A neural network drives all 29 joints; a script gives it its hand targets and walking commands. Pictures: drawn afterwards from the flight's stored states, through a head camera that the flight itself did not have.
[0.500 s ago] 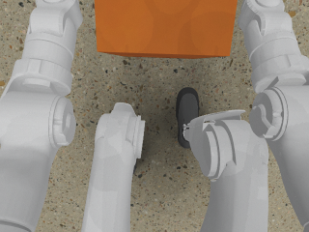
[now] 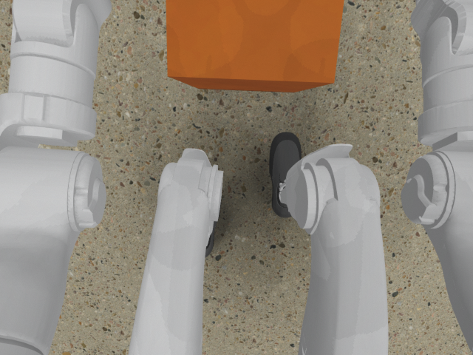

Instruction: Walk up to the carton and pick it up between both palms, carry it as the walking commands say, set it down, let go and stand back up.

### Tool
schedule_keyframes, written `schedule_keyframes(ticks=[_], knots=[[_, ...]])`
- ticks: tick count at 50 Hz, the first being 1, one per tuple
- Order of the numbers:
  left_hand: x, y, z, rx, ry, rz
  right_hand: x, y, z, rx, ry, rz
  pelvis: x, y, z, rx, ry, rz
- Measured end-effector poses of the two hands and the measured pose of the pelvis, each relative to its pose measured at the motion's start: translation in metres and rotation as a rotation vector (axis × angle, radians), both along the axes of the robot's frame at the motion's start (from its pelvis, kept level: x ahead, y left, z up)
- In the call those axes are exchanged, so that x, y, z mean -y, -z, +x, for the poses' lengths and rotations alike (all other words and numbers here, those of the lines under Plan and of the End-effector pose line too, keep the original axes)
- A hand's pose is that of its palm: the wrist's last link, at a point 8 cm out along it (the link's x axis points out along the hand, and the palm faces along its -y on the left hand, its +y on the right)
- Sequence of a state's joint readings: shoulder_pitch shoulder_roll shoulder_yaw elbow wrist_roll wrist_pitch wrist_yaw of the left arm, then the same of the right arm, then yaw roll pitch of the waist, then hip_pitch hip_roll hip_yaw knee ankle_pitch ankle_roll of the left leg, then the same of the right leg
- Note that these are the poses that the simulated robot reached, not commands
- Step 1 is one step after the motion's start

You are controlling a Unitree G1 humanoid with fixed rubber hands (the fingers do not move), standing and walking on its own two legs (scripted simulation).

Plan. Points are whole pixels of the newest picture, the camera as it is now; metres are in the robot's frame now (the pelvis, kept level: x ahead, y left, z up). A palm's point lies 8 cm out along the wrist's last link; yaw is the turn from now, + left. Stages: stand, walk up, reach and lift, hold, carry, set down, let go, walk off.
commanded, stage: set down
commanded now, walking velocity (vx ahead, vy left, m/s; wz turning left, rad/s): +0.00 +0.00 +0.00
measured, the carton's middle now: (251, 17) +0.54 -0.02 -0.29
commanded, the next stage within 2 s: let go in 0.84 s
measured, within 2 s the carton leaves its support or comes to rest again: neither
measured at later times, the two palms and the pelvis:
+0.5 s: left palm out of the picture +0.57 +0.18 +0.03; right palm out of the picture +0.56 -0.22 +0.02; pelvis +0.01 +0.00 +0.12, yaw +0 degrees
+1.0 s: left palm out of the picture +0.56 +0.17 +0.16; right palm out of the picture +0.55 -0.24 +0.14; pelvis +0.05 -0.02 +0.23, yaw +2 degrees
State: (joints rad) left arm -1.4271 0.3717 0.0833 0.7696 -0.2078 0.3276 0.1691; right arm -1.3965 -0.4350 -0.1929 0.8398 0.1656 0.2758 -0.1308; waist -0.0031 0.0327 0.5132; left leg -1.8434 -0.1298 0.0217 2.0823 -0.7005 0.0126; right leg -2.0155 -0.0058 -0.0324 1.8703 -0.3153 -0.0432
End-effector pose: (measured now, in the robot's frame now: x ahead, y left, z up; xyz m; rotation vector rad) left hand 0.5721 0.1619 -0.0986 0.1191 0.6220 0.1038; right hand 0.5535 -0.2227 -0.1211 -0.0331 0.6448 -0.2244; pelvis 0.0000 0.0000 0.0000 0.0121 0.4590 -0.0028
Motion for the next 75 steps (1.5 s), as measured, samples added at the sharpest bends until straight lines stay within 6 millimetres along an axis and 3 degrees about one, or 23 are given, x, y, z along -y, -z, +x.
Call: schedule_keyframes(ticks=[9, 18, 25, 41, 48, 52, 58, 63, 66, 72, 75], knots=[[0.004, -0.048, 0.004, -0.004, 0.019, -0.021, 0.002, -0.052, 0.007, 0.01, -0.006, 0.0, 0.004, -0.046, 0.006, -0.012, -0.003, 0.004], [-0.015, -0.096, 0.004, 0.004, -0.002, -0.007, 0.0, -0.098, 0.002, -0.003, -0.026, -0.018, 0.002, -0.092, 0.009, 0.003, -0.006, -0.003], [-0.018, -0.128, 0.001, -0.002, 0.003, -0.011, -0.003, -0.136, 0.005, 0.014, -0.042, -0.02, 0.0, -0.123, 0.012, 0.019, -0.008, -0.007], [-0.008, -0.235, 0.006, 0.011, 0.027, -0.008, 0.01, -0.226, -0.001, -0.006, -0.035, 0.007, 0.007, -0.198, 0.018, 0.019, -0.018, 0.003], [-0.003, -0.254, -0.007, -0.076, 0.022, -0.013, 0.02, -0.256, -0.005, -0.065, -0.059, -0.012, 0.015, -0.22, 0.043, -0.082, -0.023, 0.015], [-0.006, -0.256, -0.022, -0.105, 0.018, 0.029, 0.019, -0.262, -0.011, -0.091, -0.097, -0.009, 0.019, -0.229, 0.059, -0.136, -0.026, 0.021], [-0.017, -0.246, -0.06, -0.153, 0.001, 0.071, 0.025, -0.258, -0.041, -0.143, -0.125, -0.054, 0.023, -0.245, 0.077, -0.158, -0.029, 0.028], [-0.024, -0.264, -0.103, -0.15, 0.047, 0.109, 0.034, -0.273, -0.092, -0.171, -0.124, -0.072, 0.021, -0.265, 0.094, -0.114, -0.029, 0.024], [-0.03, -0.28, -0.119, -0.154, 0.044, 0.087, 0.039, -0.29, -0.118, -0.191, -0.123, -0.081, 0.018, -0.275, 0.102, -0.07, -0.029, 0.02], [-0.043, -0.315, -0.14, -0.099, 0.035, 0.068, 0.037, -0.338, -0.14, -0.125, -0.144, -0.101, 0.012, -0.291, 0.11, 0.039, -0.028, 0.013], [-0.049, -0.327, -0.162, -0.097, 0.024, 0.051, 0.034, -0.355, -0.16, -0.116, -0.165, -0.11, 0.008, -0.3, 0.114, 0.106, -0.028, 0.008]])
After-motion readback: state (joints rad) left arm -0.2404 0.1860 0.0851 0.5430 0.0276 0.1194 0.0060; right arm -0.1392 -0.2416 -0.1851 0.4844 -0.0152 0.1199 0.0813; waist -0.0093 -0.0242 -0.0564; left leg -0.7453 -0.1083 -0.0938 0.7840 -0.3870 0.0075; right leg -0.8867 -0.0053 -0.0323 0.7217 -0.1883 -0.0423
